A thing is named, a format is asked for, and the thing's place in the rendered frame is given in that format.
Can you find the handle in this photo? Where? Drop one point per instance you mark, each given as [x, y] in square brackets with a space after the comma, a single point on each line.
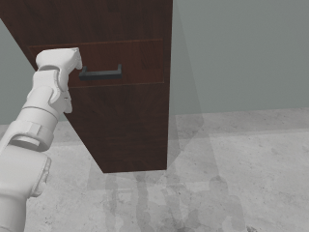
[100, 75]

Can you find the drawer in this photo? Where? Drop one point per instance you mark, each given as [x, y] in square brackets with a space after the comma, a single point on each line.
[141, 60]

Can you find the robot left hand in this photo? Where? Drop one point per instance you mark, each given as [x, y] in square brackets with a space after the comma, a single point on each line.
[68, 58]

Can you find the left robot forearm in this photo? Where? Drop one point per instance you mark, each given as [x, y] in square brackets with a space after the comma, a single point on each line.
[34, 126]

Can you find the cabinet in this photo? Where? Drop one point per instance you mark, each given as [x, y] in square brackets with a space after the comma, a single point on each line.
[123, 126]

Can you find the left robot upper arm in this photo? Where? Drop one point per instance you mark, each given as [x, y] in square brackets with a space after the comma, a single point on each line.
[23, 174]

